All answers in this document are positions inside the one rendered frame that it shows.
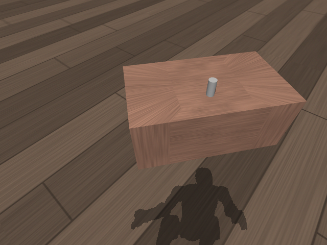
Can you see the can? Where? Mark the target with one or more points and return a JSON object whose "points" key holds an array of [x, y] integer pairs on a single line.
{"points": [[211, 87]]}

